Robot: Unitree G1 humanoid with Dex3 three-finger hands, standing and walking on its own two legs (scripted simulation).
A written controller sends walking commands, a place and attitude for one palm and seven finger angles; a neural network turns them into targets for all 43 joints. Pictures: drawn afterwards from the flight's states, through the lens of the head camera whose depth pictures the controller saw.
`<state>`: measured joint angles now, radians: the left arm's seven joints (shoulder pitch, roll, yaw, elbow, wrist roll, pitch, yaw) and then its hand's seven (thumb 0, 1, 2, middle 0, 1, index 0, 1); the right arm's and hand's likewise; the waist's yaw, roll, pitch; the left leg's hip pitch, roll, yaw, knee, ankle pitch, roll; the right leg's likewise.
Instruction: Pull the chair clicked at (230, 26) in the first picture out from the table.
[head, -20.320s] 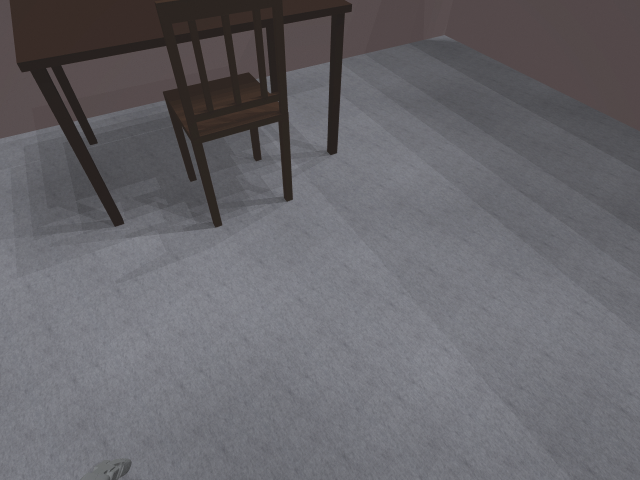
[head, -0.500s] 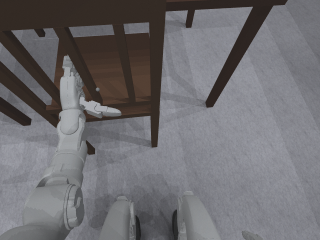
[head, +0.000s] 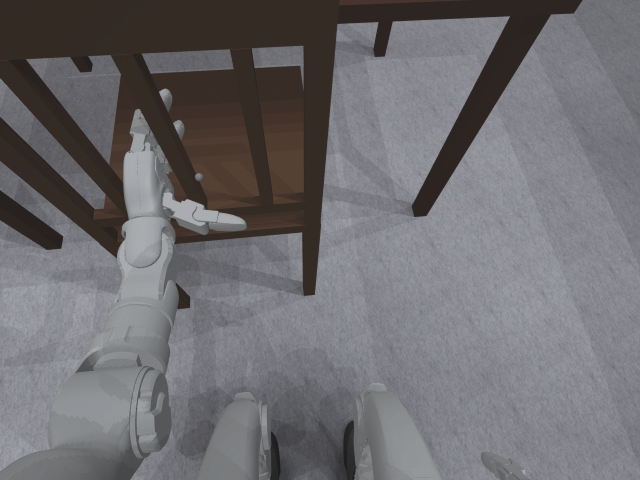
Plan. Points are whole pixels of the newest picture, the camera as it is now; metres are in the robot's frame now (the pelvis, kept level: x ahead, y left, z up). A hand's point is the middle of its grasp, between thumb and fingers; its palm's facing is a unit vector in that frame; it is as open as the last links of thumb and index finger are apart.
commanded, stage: hook a spindle and tug to test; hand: left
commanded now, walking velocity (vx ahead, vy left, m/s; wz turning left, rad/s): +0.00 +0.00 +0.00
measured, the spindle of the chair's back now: (172, 148) +0.51 +0.16 +0.04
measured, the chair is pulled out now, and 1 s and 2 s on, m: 0.00 0.00 0.07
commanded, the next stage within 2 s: step backward, pulling the chair out in 1.24 s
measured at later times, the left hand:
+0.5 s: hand (193, 172) +0.48 +0.14 +0.03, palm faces +0.10 -0.99 -0.02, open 8.0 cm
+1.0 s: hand (195, 176) +0.47 +0.13 +0.03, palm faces +0.09 -1.00 -0.03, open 5.5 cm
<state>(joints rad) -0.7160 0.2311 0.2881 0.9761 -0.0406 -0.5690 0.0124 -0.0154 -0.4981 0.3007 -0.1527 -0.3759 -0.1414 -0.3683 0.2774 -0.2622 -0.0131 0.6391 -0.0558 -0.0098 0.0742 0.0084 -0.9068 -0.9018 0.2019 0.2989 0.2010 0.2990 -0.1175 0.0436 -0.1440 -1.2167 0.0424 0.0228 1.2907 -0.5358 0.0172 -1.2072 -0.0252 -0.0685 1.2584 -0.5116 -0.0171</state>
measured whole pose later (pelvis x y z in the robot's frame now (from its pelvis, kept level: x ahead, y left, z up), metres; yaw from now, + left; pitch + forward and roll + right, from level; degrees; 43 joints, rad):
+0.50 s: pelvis +0.01 +0.00 +0.00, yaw +0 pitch +27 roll -2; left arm -0.72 0.23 0.26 0.96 -0.07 -0.55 0.03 -0.01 0.32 0.65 -0.43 -1.35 -0.40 -1.38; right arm 0.29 -0.27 -0.02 0.65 -0.06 0.00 0.08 0.01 -0.91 -0.90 0.20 0.30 0.20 0.30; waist -0.11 0.05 -0.14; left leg -1.21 0.04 0.01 1.28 -0.54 0.02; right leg -1.20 -0.03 -0.07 1.25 -0.52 -0.02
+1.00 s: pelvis +0.03 +0.00 +0.01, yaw -1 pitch +27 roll -2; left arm -0.56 0.20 0.21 0.77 -0.10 -0.50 0.04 0.01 0.78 0.79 -0.36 -1.37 -0.34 -1.43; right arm 0.29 -0.25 -0.03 0.61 -0.04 0.02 0.10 0.01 -0.91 -0.90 0.20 0.30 0.20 0.30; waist -0.09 0.05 -0.15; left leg -1.14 0.05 0.03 1.24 -0.56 0.02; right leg -1.14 -0.02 -0.06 1.20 -0.53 -0.01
